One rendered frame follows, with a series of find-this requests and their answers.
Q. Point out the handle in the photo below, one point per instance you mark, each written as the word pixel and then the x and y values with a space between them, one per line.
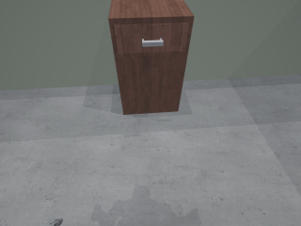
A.
pixel 152 43

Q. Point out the cabinet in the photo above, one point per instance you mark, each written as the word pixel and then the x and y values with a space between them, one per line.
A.
pixel 150 82

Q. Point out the drawer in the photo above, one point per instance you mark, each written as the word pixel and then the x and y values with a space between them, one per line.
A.
pixel 129 37

